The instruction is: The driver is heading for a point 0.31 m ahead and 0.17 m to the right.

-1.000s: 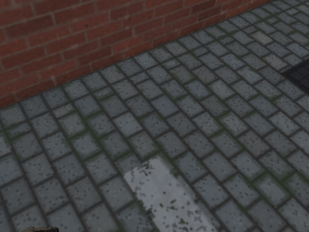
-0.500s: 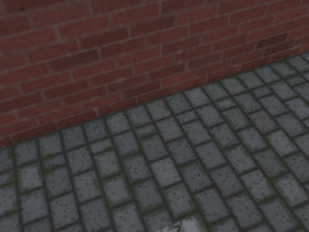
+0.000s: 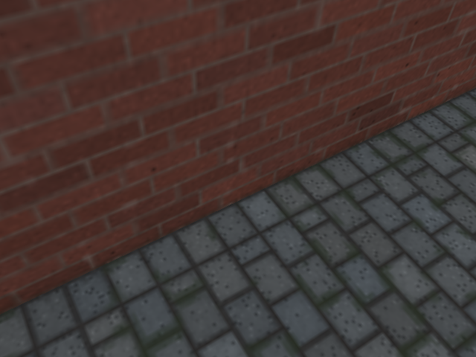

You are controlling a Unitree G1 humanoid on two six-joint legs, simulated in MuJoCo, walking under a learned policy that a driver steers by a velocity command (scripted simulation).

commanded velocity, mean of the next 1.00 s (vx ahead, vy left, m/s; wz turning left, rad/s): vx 0.22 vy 0.00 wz -0.20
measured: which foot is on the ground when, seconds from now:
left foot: down 0.00-0.28, up 0.30-0.64, down 0.66-1.00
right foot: up 0.00-0.24, down 0.26-1.00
